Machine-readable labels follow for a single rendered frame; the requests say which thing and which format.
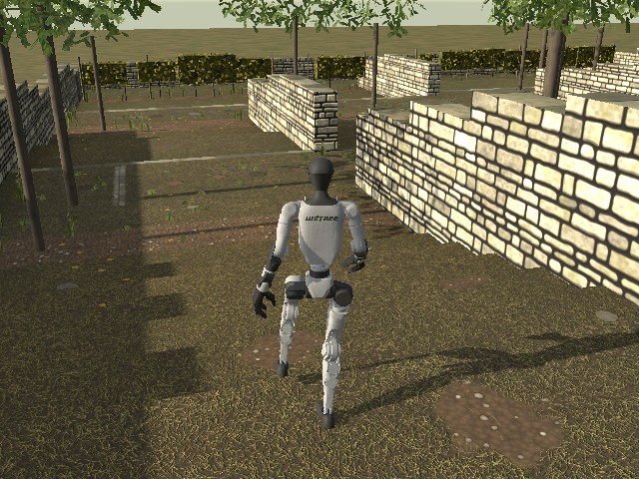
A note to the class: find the robot left forearm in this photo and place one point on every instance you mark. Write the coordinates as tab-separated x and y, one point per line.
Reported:
270	270

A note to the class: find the robot right hand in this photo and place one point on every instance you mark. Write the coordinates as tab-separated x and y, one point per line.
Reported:
351	260

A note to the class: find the robot left upper arm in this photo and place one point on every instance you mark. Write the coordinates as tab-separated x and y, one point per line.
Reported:
288	212

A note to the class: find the robot left hand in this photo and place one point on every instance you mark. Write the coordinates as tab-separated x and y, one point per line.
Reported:
258	301

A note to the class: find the robot left foot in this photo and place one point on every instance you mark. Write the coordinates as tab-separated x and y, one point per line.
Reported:
282	369

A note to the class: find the robot right upper arm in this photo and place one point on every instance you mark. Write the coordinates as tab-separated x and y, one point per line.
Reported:
352	212

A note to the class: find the robot right forearm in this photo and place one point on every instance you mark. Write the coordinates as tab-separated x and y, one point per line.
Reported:
361	256

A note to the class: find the robot left shin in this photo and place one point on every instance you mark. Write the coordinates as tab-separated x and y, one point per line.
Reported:
286	335

